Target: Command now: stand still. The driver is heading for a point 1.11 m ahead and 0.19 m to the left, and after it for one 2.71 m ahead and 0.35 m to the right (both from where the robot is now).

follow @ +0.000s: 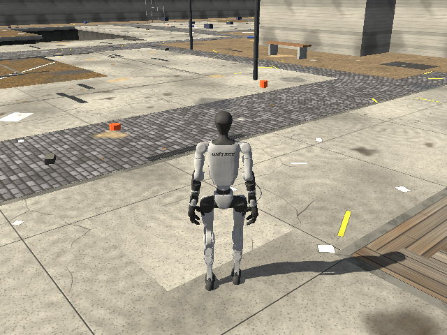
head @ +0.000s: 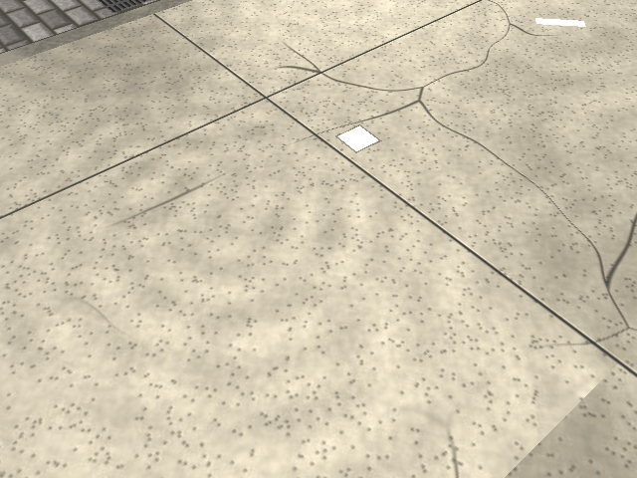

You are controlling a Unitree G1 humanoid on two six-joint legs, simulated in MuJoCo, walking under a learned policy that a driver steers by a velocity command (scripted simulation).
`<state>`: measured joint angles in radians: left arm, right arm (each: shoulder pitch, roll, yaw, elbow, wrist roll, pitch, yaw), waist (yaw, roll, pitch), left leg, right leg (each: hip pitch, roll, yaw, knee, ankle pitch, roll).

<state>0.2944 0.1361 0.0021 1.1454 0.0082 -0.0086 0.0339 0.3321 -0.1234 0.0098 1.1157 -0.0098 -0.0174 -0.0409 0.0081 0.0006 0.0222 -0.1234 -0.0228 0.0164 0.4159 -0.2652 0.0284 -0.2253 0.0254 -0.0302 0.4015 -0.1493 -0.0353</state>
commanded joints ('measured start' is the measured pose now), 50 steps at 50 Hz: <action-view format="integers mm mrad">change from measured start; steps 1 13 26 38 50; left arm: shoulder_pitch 57 -57 182 209 83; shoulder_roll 67 54 95 145 99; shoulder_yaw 8 23 45 27 57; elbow -1 -100 -68 -41 -221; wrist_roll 0 29 8 1 27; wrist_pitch -3 -31 -89 -106 6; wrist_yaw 4 -33 -22 24 9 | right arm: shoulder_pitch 80 174 -26 -156 -87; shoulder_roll -69 -161 -93 -110 -205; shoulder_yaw -9 -65 -64 -52 -97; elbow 0 4 -105 -179 -219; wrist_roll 0 -14 -29 -11 -10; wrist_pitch -4 -5 -53 -36 -15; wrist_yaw -3 5 72 55 29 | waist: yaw -1 -50 -7 -54 22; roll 5 127 -34 -128 -9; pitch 58 200 98 29 -73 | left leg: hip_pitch -117 -67 -558 -216 -168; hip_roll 110 322 103 -65 177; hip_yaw -105 -418 -9 159 -279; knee -106 -301 661 222 -127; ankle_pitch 57 -472 35 213 591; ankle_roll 31 216 50 94 260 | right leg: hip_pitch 58 -309 212 167 -242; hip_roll -102 -41 -253 -197 -55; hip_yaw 119 -19 279 -102 59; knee -59 350 -284 44 778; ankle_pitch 33 -257 -77 942 -223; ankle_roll -15 -40 -141 -46 45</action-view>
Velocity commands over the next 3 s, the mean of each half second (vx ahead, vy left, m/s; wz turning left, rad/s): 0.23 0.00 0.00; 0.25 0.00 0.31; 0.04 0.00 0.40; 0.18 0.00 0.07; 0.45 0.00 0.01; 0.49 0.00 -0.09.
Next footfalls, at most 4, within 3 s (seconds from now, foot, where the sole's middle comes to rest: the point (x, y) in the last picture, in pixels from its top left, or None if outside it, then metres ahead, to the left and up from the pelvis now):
0.82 left None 0.42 0.03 -0.78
1.48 right None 0.43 -0.14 -0.78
1.92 left None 0.37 0.05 -0.78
2.36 right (319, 376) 0.77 0.04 -0.78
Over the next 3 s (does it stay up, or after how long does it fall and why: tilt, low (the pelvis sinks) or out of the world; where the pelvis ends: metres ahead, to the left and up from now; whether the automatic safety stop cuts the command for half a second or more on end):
stays up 0.91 0.21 -0.01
